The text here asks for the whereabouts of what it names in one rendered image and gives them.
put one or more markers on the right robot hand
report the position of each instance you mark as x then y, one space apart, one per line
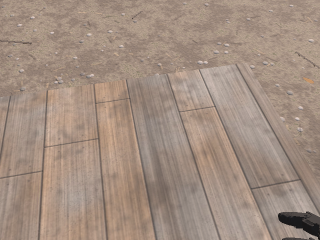
308 221

